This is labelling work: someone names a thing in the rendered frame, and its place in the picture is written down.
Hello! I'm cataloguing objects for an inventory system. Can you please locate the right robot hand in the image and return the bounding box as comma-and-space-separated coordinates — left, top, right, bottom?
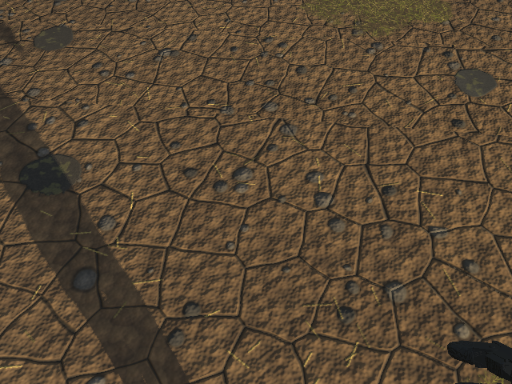
447, 341, 512, 384

